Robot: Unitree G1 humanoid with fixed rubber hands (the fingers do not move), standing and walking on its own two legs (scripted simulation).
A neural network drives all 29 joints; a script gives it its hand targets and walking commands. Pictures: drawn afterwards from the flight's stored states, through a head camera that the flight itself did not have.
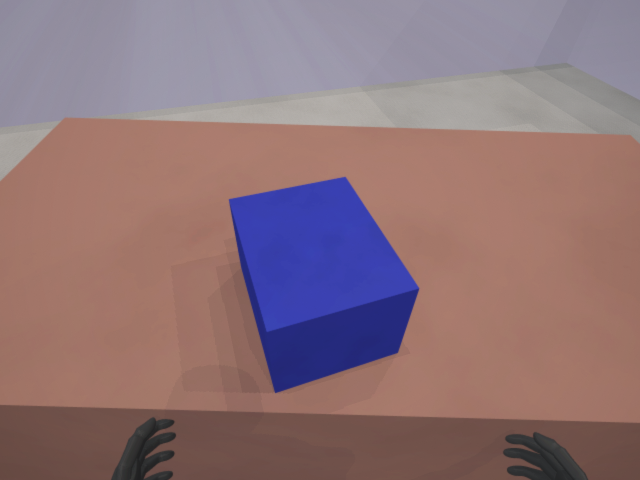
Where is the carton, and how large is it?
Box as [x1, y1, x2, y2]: [229, 177, 418, 392]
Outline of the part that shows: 345,177 229,199 241,268 275,392 397,352 418,290 417,285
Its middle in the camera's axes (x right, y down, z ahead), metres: -0.01 +0.06 +0.52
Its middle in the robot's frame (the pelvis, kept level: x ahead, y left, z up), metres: +0.38 +0.04 +0.07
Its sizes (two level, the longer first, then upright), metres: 0.217 0.172 0.143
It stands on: a pedestal, 0.78 m high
